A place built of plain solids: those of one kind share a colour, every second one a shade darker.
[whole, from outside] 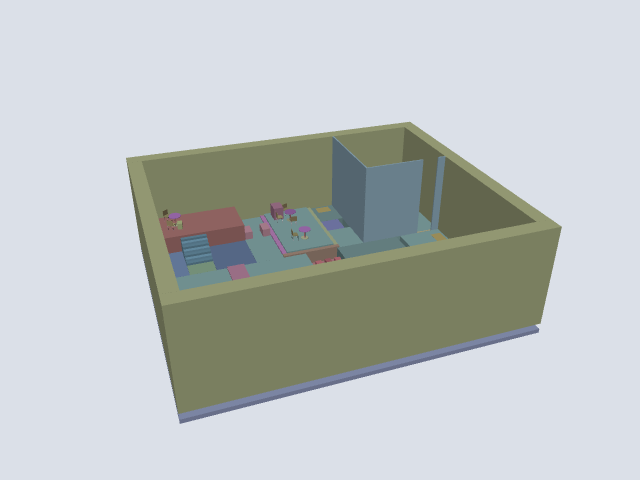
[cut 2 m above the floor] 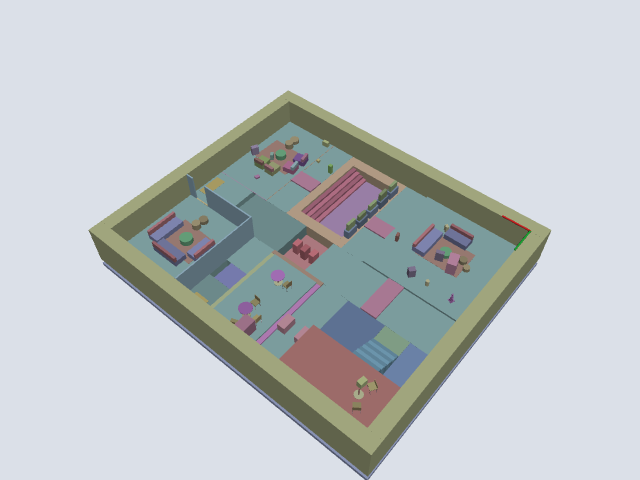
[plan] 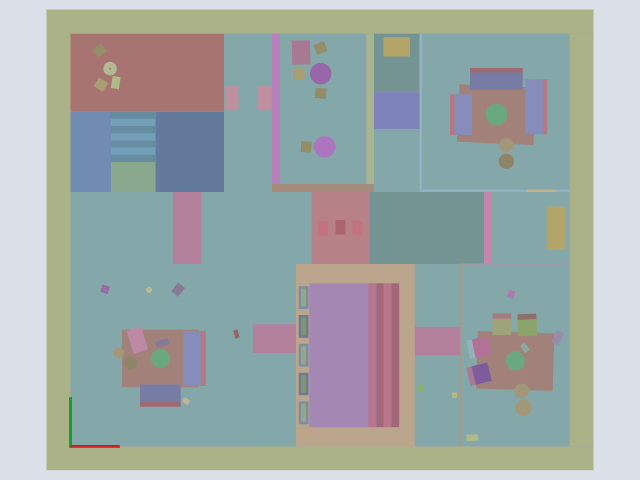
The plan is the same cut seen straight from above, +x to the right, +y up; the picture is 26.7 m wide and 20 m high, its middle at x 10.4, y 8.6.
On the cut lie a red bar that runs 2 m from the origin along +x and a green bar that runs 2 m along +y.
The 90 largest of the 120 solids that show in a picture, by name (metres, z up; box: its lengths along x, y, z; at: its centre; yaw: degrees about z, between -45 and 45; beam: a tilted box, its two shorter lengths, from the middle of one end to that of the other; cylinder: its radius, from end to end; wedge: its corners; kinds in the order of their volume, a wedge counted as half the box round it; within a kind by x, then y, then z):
{
 "wall_1": {"box": [1.0, 17.2, 7.0], "at": [-0.5, 8.6, 2.5]},
 "wall_2": {"box": [22.8, 1.0, 7.0], "at": [10.4, -0.5, 2.5]},
 "wall_3": {"box": [22.8, 1.0, 7.0], "at": [10.4, 17.7, 2.5]},
 "wall_4": {"box": [1.0, 17.2, 7.0], "at": [21.3, 8.6, 2.5]},
 "floor_1": {"box": [7.6, 7.6, 1.15], "at": [3.8, 3.8, -0.42]},
 "floor_2": {"box": [10.04, 3.0, 1.0], "at": [5.02, 9.1, -0.5]},
 "floor_3": {"box": [2.0, 6.6, 1.0], "at": [7.4, 13.9, -0.5]},
 "floor_4": {"box": [1.8, 7.6, 1.0], "at": [8.5, 3.8, -0.5]},
 "floor_5": {"box": [3.59, 6.27, 1.2], "at": [10.53, 14.06, -0.4]},
 "floor_6": {"box": [1.9, 2.62, 1.0], "at": [13.6, 11.91, -0.5]},
 "floor_7": {"box": [1.9, 2.44, 1.0], "at": [13.6, 15.98, -0.5]},
 "floor_8": {"box": [4.78, 3.0, 1.0], "at": [14.85, 9.1, -0.5]},
 "floor_9": {"box": [1.9, 7.6, 1.0], "at": [15.3, 3.8, -0.5]},
 "floor_10": {"box": [6.25, 6.6, 1.0], "at": [17.68, 13.9, -0.5]},
 "floor_11": {"box": [4.55, 7.6, 1.0], "at": [18.52, 3.8, -0.5]},
 "floor_12": {"box": [3.23, 3.0, 1.0], "at": [19.18, 9.1, -0.5]},
 "floor_base_1": {"box": [22.8, 19.2, 0.3], "at": [10.4, 8.6, -1.57]},
 "floor_deck_1": {"box": [6.4, 3.25, 2.28], "at": [3.2, 15.57, 0.14]},
 "floor_fore_1": {"box": [1.69, 3.35, 1.0], "at": [0.84, 12.28, -0.5]},
 "floor_fore_2": {"box": [2.86, 3.35, 1.0], "at": [4.97, 12.28, -0.5]},
 "floor_rim_1": {"box": [0.55, 7.6, 1.0], "at": [9.68, 3.8, -0.5]},
 "floor_rim_2": {"box": [3.75, 0.8, 1.0], "at": [11.82, 0.4, -0.5]},
 "floor_rim_3": {"box": [3.75, 0.8, 1.0], "at": [11.82, 7.2, -0.5]},
 "floor_rim_4": {"box": [0.65, 7.6, 1.0], "at": [14.03, 3.8, -0.5]},
 "part_1": {"box": [0.1, 6.5, 6.05], "at": [14.6, 13.95, 2.98]},
 "part_2": {"box": [4.46, 0.1, 6.05], "at": [16.78, 10.65, 2.98]},
 "part_3": {"box": [0.59, 0.1, 6.05], "at": [20.5, 10.65, 2.98]},
 "step_tread_1": {"box": [1.85, 0.3, 1.16], "at": [2.62, 12.0, -0.42]},
 "step_tread_2": {"box": [1.85, 0.3, 1.32], "at": [2.62, 12.3, -0.34]},
 "step_tread_3": {"box": [1.85, 0.3, 1.48], "at": [2.62, 12.6, -0.26]},
 "step_tread_4": {"box": [1.85, 0.3, 1.64], "at": [2.62, 12.9, -0.18]},
 "step_tread_5": {"box": [1.85, 0.3, 1.8], "at": [2.62, 13.2, -0.1]},
 "step_tread_6": {"box": [1.85, 0.3, 1.96], "at": [2.62, 13.5, -0.02]},
 "step_tread_7": {"box": [1.85, 0.3, 2.12], "at": [2.62, 13.8, 0.06]},
 "step_down_1": {"box": [0.32, 6.0, 0.36], "at": [12.58, 3.8, -0.82]},
 "step_down_2": {"box": [0.32, 6.0, 0.52], "at": [12.9, 3.8, -0.74]},
 "step_down_3": {"box": [0.32, 6.0, 0.68], "at": [13.22, 3.8, -0.66]},
 "step_down_4": {"box": [0.32, 6.0, 0.84], "at": [13.54, 3.8, -0.58]},
 "floor_pit_1": {"box": [2.47, 6.0, 0.3], "at": [11.19, 3.8, -0.95]},
 "sofa_seat_1": {"box": [1.7, 0.93, 0.42], "at": [3.75, 2.11, 0.37]},
 "sofa_seat_2": {"box": [0.93, 2.3, 0.42], "at": [5.17, 3.66, 0.37]},
 "sofa_seat_3": {"box": [0.92, 1.7, 0.42], "at": [16.28, 13.82, 0.22]},
 "sofa_seat_4": {"box": [2.2, 0.92, 0.42], "at": [17.75, 15.31, 0.22]},
 "sofa_seat_5": {"box": [0.92, 2.3, 0.42], "at": [19.41, 14.15, 0.22]},
 "floor_bed_1": {"box": [2.42, 3.0, 0.5], "at": [11.25, 9.1, -1.15]},
 "floor_hatch_1": {"box": [1.47, 1.54, 1.0], "at": [13.38, 13.99, -0.5]},
 "floor_hatch_2": {"box": [0.43, 1.54, 0.75], "at": [14.34, 13.99, -1.02]},
 "floor_before_steps_1": {"box": [1.85, 1.25, 1.0], "at": [2.62, 11.22, -0.5]},
 "step_terE_tread_1": {"box": [0.33, 6.27, 1.1], "at": [12.48, 14.06, -0.45]},
 "step_terW_tread_1": {"box": [0.33, 6.27, 1.1], "at": [8.56, 14.06, -0.45]},
 "step_terS_tread_1": {"box": [4.25, 0.33, 1.1], "at": [10.53, 10.77, -0.45]},
 "low_rug_1": {"box": [3.2, 2.4, 0.06], "at": [3.75, 3.66, 0.13]},
 "low_rug_2": {"box": [3.2, 2.4, 0.06], "at": [17.75, 13.82, -0.02], "yaw": -2.5},
 "low_rug_3": {"box": [3.2, 2.4, 0.06], "at": [18.53, 3.56, -0.02], "yaw": -1.7},
 "trolley_1": {"box": [0.63, 0.99, 0.99], "at": [2.79, 4.42, 0.66], "yaw": 17.4},
 "trolley_2": {"box": [0.76, 1.01, 0.99], "at": [9.61, 16.41, 0.69], "yaw": 1.1},
 "step_hump_1": {"box": [1.2, 3.0, 0.17], "at": [4.86, 9.1, 0.04]},
 "step_hump_2": {"box": [1.8, 1.2, 0.17], "at": [8.5, 4.49, 0.04]},
 "step_hump_3": {"box": [1.9, 1.2, 0.17], "at": [15.3, 4.39, 0.04]},
 "edgeW_1": {"box": [0.41, 0.95, 0.65], "at": [9.71, 1.4, 0.33]},
 "edgeW_2": {"box": [0.41, 0.95, 0.65], "at": [9.71, 2.6, 0.33]},
 "edgeW_3": {"box": [0.41, 0.95, 0.65], "at": [9.71, 3.8, 0.33]},
 "edgeW_4": {"box": [0.41, 0.95, 0.65], "at": [9.71, 5.0, 0.33]},
 "edgeW_5": {"box": [0.41, 0.95, 0.65], "at": [9.71, 6.2, 0.33]},
 "step_stone_1": {"box": [0.42, 0.6, 0.95], "at": [10.54, 9.09, -0.47]},
 "step_stone_2": {"box": [0.42, 0.6, 0.95], "at": [11.25, 9.13, -0.47]},
 "step_stone_3": {"box": [0.42, 0.6, 0.95], "at": [11.96, 9.09, -0.47]},
 "sofa_back_1": {"box": [1.7, 0.21, 0.29], "at": [3.75, 1.75, 0.73]},
 "sofa_back_2": {"box": [0.21, 2.3, 0.29], "at": [5.53, 3.66, 0.73]},
 "sofa_back_3": {"box": [0.19, 1.7, 0.38], "at": [15.91, 13.82, 0.62]},
 "sofa_back_4": {"box": [2.2, 0.19, 0.38], "at": [17.75, 15.67, 0.62]},
 "sofa_back_5": {"box": [0.19, 2.3, 0.38], "at": [19.78, 14.15, 0.62]},
 "neck_1": {"box": [0.57, 1.0, 0.6], "at": [6.72, 14.51, 0.3]},
 "neck_2": {"box": [0.57, 1.0, 0.6], "at": [8.08, 14.51, 0.3]},
 "floor_gap_1": {"box": [0.33, 3.0, 0.65], "at": [17.41, 9.1, -1.07]},
 "low_1": {"cylinder": 0.4, "from": [3.75, 3.66, 0.16], "to": [3.75, 3.66, 0.45]},
 "low_2": {"cylinder": 0.45, "from": [17.75, 13.82, 0.01], "to": [17.75, 13.82, 0.42]},
 "low_3": {"cylinder": 0.4, "from": [18.53, 3.56, 0.01], "to": [18.53, 3.56, 0.4]},
 "pouf_1": {"cylinder": 0.3, "from": [18.16, 12.55, 0.01], "to": [18.16, 12.55, 0.46]},
 "pouf_2": {"cylinder": 0.31, "from": [18.8, 2.31, 0.01], "to": [18.8, 2.31, 0.45]},
 "pouf_3": {"cylinder": 0.34, "from": [18.88, 1.61, 0.0], "to": [18.88, 1.61, 0.29]},
 "suitcase_1": {"box": [0.55, 0.29, 0.76], "at": [3.83, 4.31, 0.54], "yaw": 19.4},
 "suitcase_2": {"box": [0.37, 0.47, 0.66], "at": [4.49, 6.53, 0.48], "yaw": -39.5},
 "suitcase_3": {"box": [0.34, 0.54, 0.68], "at": [20.3, 4.53, 0.35], "yaw": -26.2},
 "arm1a_seat_1": {"box": [0.79, 0.91, 0.41], "at": [19.04, 5.06, 0.21], "yaw": 2.7},
 "arm1b_seat_1": {"box": [0.79, 0.91, 0.41], "at": [17.98, 5.09, 0.21]},
 "arm2a_seat_1": {"box": [0.91, 0.79, 0.41], "at": [17.02, 4.12, 0.21], "yaw": 11.3},
 "arm2b_seat_1": {"box": [0.91, 0.79, 0.41], "at": [17.02, 3.01, 0.21], "yaw": 14.0},
 "edgeW_plant_1": {"box": [0.21, 0.75, 0.61], "at": [9.71, 2.6, 0.95]},
 "edgeW_plant_2": {"box": [0.21, 0.75, 0.61], "at": [9.71, 6.2, 0.95]}
}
